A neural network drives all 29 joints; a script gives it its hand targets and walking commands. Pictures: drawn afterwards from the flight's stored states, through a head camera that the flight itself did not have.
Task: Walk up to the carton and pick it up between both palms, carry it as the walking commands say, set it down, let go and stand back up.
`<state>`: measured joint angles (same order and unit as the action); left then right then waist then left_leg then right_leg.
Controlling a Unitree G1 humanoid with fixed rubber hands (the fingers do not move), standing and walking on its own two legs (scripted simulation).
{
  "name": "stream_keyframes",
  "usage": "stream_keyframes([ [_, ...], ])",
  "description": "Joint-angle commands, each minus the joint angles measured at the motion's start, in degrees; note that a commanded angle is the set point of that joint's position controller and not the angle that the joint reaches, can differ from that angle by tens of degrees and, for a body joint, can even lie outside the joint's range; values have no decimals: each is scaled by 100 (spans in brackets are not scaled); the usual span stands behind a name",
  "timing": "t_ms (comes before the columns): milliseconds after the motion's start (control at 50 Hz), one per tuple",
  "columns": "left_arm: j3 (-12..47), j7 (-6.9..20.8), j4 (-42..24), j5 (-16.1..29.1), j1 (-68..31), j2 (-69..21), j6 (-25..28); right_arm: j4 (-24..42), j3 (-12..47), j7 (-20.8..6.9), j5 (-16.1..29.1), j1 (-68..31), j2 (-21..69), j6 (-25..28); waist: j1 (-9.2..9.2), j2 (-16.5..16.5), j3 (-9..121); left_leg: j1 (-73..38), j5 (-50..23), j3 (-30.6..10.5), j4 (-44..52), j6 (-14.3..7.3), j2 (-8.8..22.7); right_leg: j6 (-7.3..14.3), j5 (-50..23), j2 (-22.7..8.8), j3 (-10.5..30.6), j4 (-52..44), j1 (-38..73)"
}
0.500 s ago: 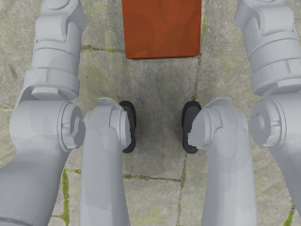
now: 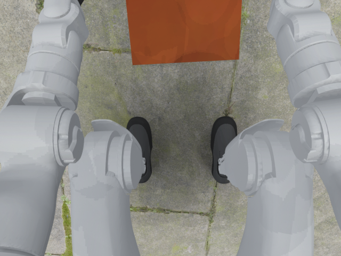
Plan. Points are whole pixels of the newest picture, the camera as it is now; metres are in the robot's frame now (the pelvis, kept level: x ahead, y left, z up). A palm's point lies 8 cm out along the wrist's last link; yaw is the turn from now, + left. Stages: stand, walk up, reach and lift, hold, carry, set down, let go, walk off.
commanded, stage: reach and lift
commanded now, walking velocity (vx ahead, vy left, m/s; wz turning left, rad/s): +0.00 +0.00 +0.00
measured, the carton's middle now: out of the picture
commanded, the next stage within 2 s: none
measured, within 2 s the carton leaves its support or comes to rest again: leaves its support in 1.72 s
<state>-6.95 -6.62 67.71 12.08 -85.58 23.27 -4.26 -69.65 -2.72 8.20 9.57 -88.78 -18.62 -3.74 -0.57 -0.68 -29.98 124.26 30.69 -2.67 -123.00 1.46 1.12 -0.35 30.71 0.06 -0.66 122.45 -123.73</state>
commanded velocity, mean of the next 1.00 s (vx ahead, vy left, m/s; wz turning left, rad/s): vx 0.00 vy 0.00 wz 0.00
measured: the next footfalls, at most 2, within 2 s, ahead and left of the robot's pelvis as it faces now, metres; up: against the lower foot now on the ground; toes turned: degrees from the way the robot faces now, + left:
none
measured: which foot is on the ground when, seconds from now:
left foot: down 0.00-1.00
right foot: down 0.00-1.00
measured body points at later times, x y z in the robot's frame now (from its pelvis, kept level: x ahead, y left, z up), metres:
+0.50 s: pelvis +0.01 +0.00 -0.02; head +0.39 +0.01 +0.19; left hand +0.56 +0.20 -0.23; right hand +0.57 -0.15 -0.23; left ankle +0.13 +0.13 -0.35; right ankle +0.13 -0.12 -0.35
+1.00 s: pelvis +0.01 +0.00 -0.02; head +0.39 +0.01 +0.19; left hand +0.57 +0.16 -0.22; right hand +0.57 -0.13 -0.23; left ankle +0.13 +0.13 -0.35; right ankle +0.13 -0.12 -0.35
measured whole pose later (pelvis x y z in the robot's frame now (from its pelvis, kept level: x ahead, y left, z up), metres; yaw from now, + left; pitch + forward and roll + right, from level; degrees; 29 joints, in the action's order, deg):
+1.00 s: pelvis +0.01 +0.00 -0.02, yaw +0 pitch +34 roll -1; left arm -5.0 -6.2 70.8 12.1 -93.2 17.9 -0.9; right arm -71.3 2.3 5.6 12.1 -92.2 -19.0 -1.8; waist -1.1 -0.7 -29.9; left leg 128.8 31.2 -2.7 -126.4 1.4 1.0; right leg -0.3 31.1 0.3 -0.4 125.9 -128.3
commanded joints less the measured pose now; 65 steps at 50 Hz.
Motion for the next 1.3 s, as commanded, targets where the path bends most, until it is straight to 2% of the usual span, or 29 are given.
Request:
stream_keyframes([
  [0,142,-9,-767,288,-2028,474,697,721,144,-131,554,-1888,-869,447,-335,-92,7722,-2763,-1967,393,524,66,-214,-77,-1782,257,146,-326,2776],
  [80,408,63,-319,508,-1665,182,647,801,296,-133,593,-1664,-777,500,-225,-70,8110,-2998,-2282,376,439,96,-193,-65,-1996,215,76,-279,3036],
  [100,579,69,-305,660,-1591,29,613,720,310,-136,607,-1547,-801,502,-41,-61,8313,-3103,-2424,368,402,111,-200,-43,-2174,200,49,-261,3262],
  [120,487,48,-580,623,-1672,145,673,946,357,-113,653,-1586,-723,522,-227,-50,8497,-3120,-2509,432,371,121,-209,-74,-2260,212,73,-258,3292],
  [160,557,18,-234,629,-1518,160,631,692,490,-115,737,-1514,-649,486,-268,-19,8383,-3183,-2448,392,433,90,-189,-108,-2189,188,2,-214,3264],
  [180,549,13,-471,583,-1442,133,675,808,473,-148,755,-1414,-529,496,-405,-102,8492,-3277,-2643,442,387,102,-203,-104,-2281,183,65,-232,3177],
  [220,600,12,-367,625,-1431,50,652,758,435,-143,718,-1484,-623,505,-275,-59,8201,-3000,-2293,376,473,74,-190,-88,-2053,171,52,-222,3018],
  [280,477,5,-368,537,-1354,73,687,783,488,-144,701,-1472,-444,526,-450,10,8319,-2956,-2460,411,477,65,-267,-113,-2251,235,56,-206,3205],
  [320,579,18,-398,586,-1452,-70,685,792,503,-153,746,-1568,-397,527,-311,45,8214,-2928,-2244,411,483,83,-247,-96,-2053,237,28,-237,3106],
  [400,708,66,-368,622,-1474,-363,699,884,675,-201,823,-1589,-4,542,-379,21,8166,-2965,-2285,394,475,52,-268,-90,-2129,263,71,-277,3148],
  [420,702,67,-398,663,-1553,-377,686,818,575,-198,767,-1599,-101,526,-262,-22,8086,-2900,-2307,393,470,70,-286,-75,-2159,246,63,-254,3069],
  [440,796,96,-370,694,-1587,-515,691,718,685,-236,787,-1696,59,508,-388,14,7965,-2813,-2267,403,514,53,-305,-100,-2082,261,104,-311,3120],
  [460,803,107,-322,659,-1636,-587,648,626,607,-260,806,-1611,118,497,-277,-22,7816,-2981,-2216,317,554,14,-290,-74,-2011,288,29,-237,2901],
  [640,281,79,-57,133,-1578,-762,661,678,566,-321,685,-1846,396,517,-534,46,7547,-2871,-2096,382,507,6,-414,-162,-1949,384,34,-239,2850],
  [660,200,68,52,51,-1528,-795,689,801,720,-349,695,-1884,627,518,-703,133,7591,-2965,-2146,415,495,-1,-416,-198,-1964,387,56,-284,2962],
  [700,80,55,14,-77,-1480,-789,710,823,694,-353,650,-1976,690,517,-784,194,7535,-2841,-2142,458,504,-16,-433,-237,-2009,427,75,-311,2973],
  [740,61,69,168,-165,-1415,-955,686,802,708,-386,618,-1942,798,511,-716,317,7472,-2954,-2118,435,471,-50,-428,-266,-1973,430,12,-301,2950],
  [820,205,322,155,-225,-1693,-2047,630,853,743,-574,415,-2156,1796,439,-667,128,7226,-2876,-2002,434,498,-59,-497,-199,-1834,507,96,-370,2869],
  [840,264,417,42,-273,-1812,-2362,624,755,765,-650,342,-2139,2117,417,-537,188,7162,-2809,-1936,469,487,-62,-533,-199,-1847,559,39,-356,2909],
  [860,406,556,-71,-234,-2013,-2873,580,938,936,-772,417,-2460,2591,411,-651,111,7143,-2855,-2037,436,468,-53,-537,-177,-1937,563,86,-301,2876],
  [900,603,838,-73,-266,-2309,-3858,468,908,1066,-1068,360,-2689,3801,255,-593,238,7117,-2800,-1900,459,440,-99,-580,-185,-1822,611,7,-251,2777],
  [980,629,1272,-267,-495,-2494,-5205,150,924,1007,-1508,138,-2835,4837,82,-562,227,6580,-2488,-1601,590,276,-96,-679,-88,-1507,665,-24,-206,2432],
  [1040,637,1507,-419,-538,-2460,-5571,0,1150,982,-1719,141,-2890,5155,-7,-570,201,6432,-2470,-1541,607,231,-130,-678,-80,-1389,682,-70,-192,2258],
  [1060,591,1571,-456,-585,-2481,-5739,-66,1061,896,-1758,32,-2815,5157,-59,-422,267,6341,-2407,-1494,580,197,-134,-676,-93,-1341,692,-146,-141,2175],
  [1100,585,1664,-579,-632,-2427,-5922,-129,1277,918,-1867,89,-2907,5361,-98,-494,179,6290,-2365,-1547,598,222,-172,-692,-57,-1357,727,-134,-155,2168],
  [1140,593,1739,-537,-549,-2301,-6073,-175,1262,893,-1876,75,-2739,5391,-115,-357,222,6348,-2298,-1562,601,159,-185,-711,-52,-1441,704,-160,-102,2280],
  [1160,560,1763,-529,-658,-2228,-6136,-200,1243,886,-1921,85,-2787,5564,-151,-547,119,6253,-2264,-1598,617,200,-196,-734,-44,-1439,715,-127,-112,2236],
  [1180,628,1799,-576,-517,-2305,-6231,-209,1291,904,-1926,46,-2728,5559,-154,-327,238,6356,-2252,-1648,596,137,-190,-725,-10,-1501,718,-171,-75,2281],
  [1280,805,1833,-709,-352,-2399,-6420,-224,1379,965,-1937,187,-2821,5688,-137,-319,144,6375,-2455,-1818,543,153,-228,-753,-1,-1550,724,-233,-24,2170],
])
